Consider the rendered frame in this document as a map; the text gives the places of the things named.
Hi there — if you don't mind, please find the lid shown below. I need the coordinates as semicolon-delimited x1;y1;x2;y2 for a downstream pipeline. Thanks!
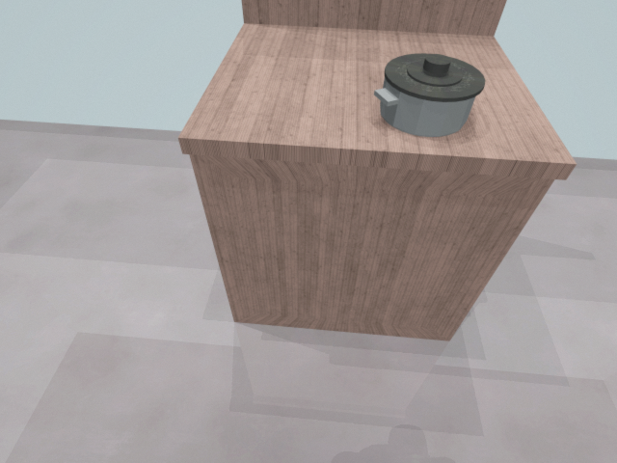
385;53;485;102

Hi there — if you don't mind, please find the pot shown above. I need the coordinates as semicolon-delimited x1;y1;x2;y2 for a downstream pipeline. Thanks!
374;77;475;137

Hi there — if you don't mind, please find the knob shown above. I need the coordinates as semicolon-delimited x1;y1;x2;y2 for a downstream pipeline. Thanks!
423;54;451;74

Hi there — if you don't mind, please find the table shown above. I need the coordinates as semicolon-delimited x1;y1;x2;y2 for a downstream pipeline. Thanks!
178;0;577;341

